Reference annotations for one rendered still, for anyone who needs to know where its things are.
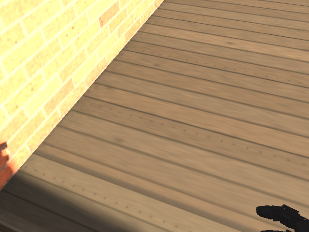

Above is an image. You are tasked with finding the robot right hand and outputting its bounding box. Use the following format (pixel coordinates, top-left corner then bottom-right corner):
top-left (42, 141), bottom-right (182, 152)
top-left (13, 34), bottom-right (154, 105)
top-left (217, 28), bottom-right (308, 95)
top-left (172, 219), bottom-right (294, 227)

top-left (256, 204), bottom-right (309, 232)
